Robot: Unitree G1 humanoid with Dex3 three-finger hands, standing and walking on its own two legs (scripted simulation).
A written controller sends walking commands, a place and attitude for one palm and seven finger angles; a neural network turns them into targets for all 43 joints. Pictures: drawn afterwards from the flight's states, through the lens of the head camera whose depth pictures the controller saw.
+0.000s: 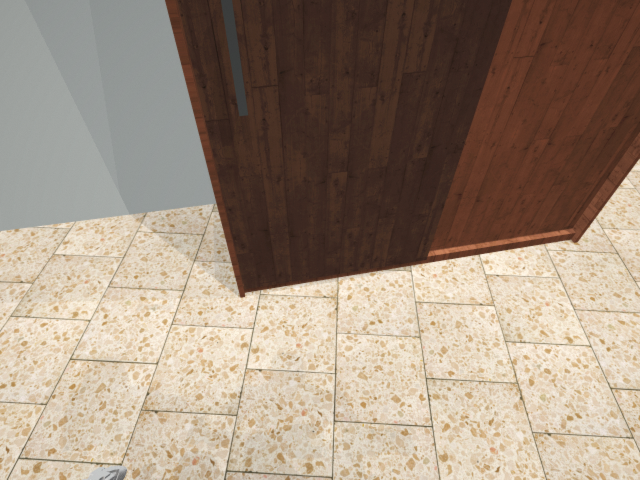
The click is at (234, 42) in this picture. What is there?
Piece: wardrobe's sliding door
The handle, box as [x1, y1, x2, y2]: [221, 0, 247, 115]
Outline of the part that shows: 221,0 239,115 245,115 247,114 232,3 231,0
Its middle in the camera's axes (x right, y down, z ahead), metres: -0.18 -0.39 +0.80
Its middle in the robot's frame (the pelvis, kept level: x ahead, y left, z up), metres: +0.87 +0.23 +0.15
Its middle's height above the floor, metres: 0.92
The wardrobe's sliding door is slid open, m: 0.00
